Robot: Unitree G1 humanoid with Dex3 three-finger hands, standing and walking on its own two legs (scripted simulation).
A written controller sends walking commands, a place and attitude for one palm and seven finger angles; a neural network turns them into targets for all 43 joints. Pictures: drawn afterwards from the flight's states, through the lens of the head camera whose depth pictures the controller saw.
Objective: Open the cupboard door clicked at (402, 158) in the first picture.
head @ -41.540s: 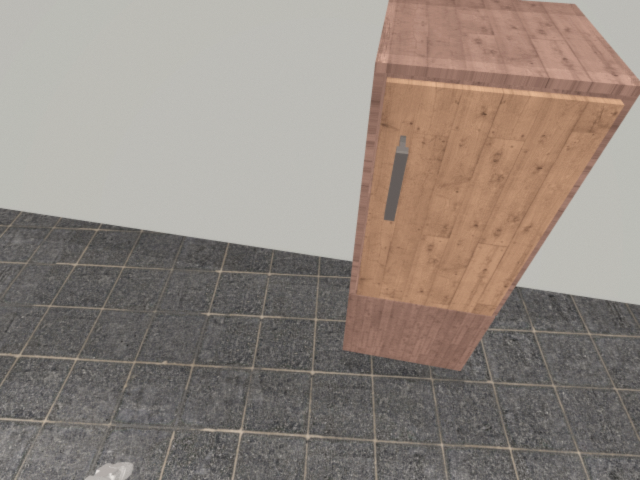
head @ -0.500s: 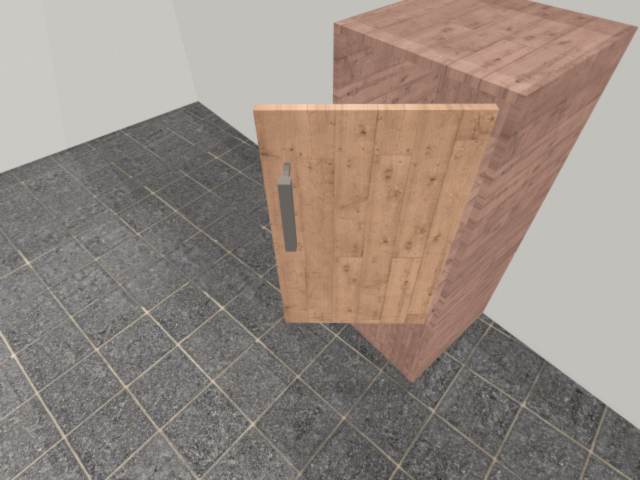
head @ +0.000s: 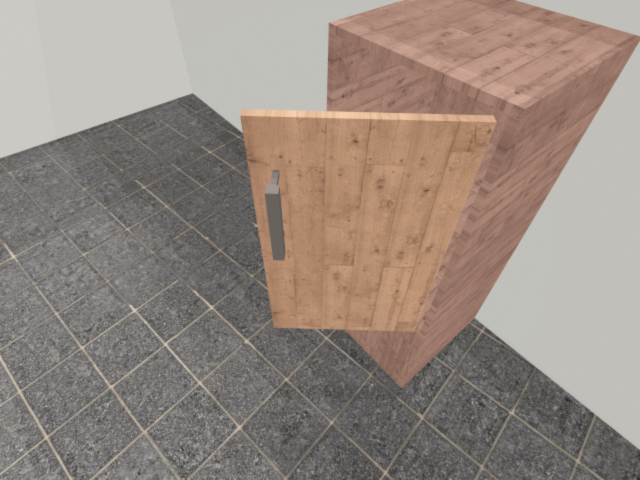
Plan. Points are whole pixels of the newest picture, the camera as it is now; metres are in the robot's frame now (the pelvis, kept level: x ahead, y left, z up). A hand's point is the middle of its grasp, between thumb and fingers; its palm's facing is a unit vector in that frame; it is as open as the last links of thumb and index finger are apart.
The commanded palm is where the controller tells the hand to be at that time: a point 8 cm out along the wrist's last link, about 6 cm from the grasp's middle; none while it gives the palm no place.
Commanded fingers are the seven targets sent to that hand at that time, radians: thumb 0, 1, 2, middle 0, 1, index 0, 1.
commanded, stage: shuffle to correct the standing spot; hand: left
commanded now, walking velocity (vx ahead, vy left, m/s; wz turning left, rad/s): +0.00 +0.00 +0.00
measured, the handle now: (277, 217) +0.51 +0.10 +0.02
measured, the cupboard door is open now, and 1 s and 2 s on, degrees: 48 48 48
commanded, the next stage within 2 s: come to a stop and stand still in 0.52 s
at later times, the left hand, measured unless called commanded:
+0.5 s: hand out of the picture +0.03 +0.13 -0.17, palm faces -0.02 -0.97 -0.23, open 7.4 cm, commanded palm none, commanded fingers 0.00 0.90 0.90 -0.20 -0.30 -0.20 -0.30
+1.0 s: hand out of the picture +0.00 +0.07 -0.18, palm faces +0.06 -0.98 -0.18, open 7.3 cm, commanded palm none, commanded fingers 0.00 0.90 0.90 -0.20 -0.30 -0.20 -0.30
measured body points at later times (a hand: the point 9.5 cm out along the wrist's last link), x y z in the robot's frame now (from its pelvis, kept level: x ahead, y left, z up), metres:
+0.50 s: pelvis +0.00 -0.05 -0.01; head +0.03 -0.07 +0.44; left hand +0.03 +0.18 -0.15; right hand +0.01 -0.29 -0.17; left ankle +0.01 +0.06 -0.74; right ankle -0.01 -0.16 -0.72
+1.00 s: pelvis -0.01 -0.11 +0.00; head +0.00 -0.10 +0.45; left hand -0.01 +0.12 -0.16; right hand +0.02 -0.33 -0.16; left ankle -0.04 -0.03 -0.74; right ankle +0.00 -0.19 -0.74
